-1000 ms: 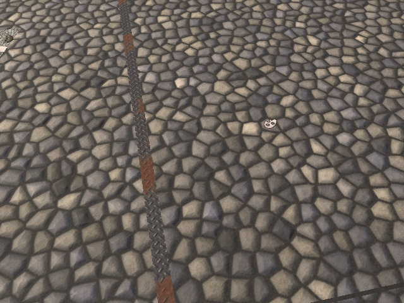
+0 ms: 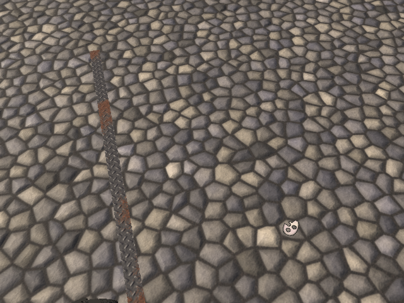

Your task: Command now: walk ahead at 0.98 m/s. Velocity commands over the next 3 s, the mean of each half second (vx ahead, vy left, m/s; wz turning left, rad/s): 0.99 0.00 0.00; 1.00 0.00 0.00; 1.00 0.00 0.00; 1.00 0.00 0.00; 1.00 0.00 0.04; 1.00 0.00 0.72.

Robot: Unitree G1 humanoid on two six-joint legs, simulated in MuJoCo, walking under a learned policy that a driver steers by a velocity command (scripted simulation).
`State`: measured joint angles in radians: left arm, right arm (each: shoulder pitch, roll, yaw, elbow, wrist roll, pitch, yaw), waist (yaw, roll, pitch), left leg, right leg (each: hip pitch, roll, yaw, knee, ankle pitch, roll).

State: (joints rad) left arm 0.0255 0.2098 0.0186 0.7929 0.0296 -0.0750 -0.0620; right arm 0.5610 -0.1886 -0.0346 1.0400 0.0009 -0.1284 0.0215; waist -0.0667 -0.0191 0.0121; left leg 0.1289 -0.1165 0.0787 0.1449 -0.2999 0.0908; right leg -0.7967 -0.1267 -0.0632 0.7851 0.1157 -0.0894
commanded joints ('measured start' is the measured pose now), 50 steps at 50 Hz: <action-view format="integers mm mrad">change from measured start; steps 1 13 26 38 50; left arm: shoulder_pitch -135 307 496 292 -58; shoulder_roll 36 71 196 53 132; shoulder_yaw -8 51 45 6 -10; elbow -80 122 198 52 -98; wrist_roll -12 11 -29 13 1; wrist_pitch -10 -35 -78 -7 -15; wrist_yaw -3 40 52 26 20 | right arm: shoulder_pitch -8 -236 -634 -190 -25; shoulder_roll -136 -93 -127 -103 -245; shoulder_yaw -10 1 29 -18 -27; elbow -55 -187 -357 -112 -56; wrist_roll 7 -23 -29 -23 -9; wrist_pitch -26 13 36 6 -9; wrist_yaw -14 -8 31 -8 -24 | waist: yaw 26 71 85 102 79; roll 28 75 -42 39 112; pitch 167 -8 95 26 37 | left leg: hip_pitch -197 -789 -616 -298 0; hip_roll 250 205 122 306 280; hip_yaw -68 -178 69 -353 -45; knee -171 1212 401 8 34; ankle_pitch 676 62 449 19 1214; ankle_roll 57 46 40 123 32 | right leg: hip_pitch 215 741 865 175 367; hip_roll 74 -100 -22 6 170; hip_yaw -81 434 37 146 -94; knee -183 -590 -711 488 -236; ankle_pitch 95 -473 586 -366 -44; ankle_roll -26 -154 -60 -6 -50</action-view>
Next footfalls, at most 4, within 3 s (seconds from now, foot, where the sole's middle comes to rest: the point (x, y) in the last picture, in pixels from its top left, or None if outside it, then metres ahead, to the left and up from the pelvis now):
0.14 right None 0.36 -0.08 -0.77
0.60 left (172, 217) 0.81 0.09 -0.77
1.06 right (204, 128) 1.27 -0.06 -0.77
1.52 left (165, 67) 1.72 0.11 -0.77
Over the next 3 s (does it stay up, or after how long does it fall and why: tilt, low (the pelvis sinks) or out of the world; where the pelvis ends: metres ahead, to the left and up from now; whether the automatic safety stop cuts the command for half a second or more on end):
stays up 2.98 0.05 -0.11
